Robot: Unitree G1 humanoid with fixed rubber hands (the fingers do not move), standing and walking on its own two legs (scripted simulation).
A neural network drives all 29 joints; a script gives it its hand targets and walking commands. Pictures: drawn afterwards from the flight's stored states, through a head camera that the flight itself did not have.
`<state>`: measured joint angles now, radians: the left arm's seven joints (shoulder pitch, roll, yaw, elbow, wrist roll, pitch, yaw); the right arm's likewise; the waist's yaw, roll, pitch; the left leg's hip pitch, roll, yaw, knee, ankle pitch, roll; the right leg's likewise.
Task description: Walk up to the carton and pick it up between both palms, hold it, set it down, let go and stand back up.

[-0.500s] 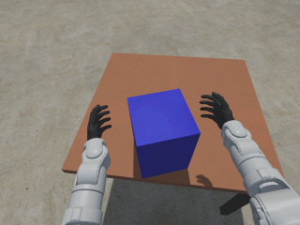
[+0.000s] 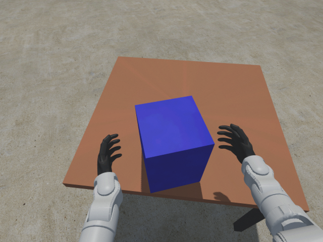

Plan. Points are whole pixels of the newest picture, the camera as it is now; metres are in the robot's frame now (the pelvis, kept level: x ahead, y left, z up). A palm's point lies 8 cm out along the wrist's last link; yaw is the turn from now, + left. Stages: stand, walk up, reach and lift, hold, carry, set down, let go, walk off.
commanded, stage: set down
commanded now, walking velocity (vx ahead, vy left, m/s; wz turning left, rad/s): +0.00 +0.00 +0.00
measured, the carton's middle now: (170, 146) +0.43 +0.05 -0.07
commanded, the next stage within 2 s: none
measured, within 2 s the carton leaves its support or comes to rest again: neither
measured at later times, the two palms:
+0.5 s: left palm (104, 193) +0.24 +0.20 -0.02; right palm (252, 178) +0.32 -0.18 -0.02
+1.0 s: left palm (109, 207) +0.21 +0.18 -0.04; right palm (266, 210) +0.25 -0.20 -0.05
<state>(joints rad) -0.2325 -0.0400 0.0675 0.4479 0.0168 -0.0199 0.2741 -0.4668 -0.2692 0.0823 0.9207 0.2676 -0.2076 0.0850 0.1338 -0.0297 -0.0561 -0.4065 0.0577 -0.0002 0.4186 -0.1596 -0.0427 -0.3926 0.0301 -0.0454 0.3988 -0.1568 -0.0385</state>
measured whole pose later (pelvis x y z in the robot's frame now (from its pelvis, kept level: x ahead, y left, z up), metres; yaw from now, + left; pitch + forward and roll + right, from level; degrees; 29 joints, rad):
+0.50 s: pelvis +0.01 +0.00 +0.00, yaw +0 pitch +7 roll +0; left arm -0.01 -0.04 0.05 0.48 0.02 -0.25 0.25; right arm -0.26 -0.28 0.13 0.96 0.31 -0.44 0.13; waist 0.12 -0.03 -0.03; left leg -0.37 0.06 0.00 0.43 -0.18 -0.04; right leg -0.36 0.03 -0.05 0.42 -0.18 -0.04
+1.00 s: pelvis +0.01 -0.01 +0.00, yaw -1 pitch +1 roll +1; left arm 0.09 -0.04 0.06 0.51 0.03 -0.23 0.24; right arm -0.08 -0.27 0.20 0.96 0.37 -0.51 0.16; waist 0.08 -0.03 0.00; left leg -0.24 0.06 0.01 0.44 -0.21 -0.05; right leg -0.26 0.03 -0.03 0.48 -0.23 -0.05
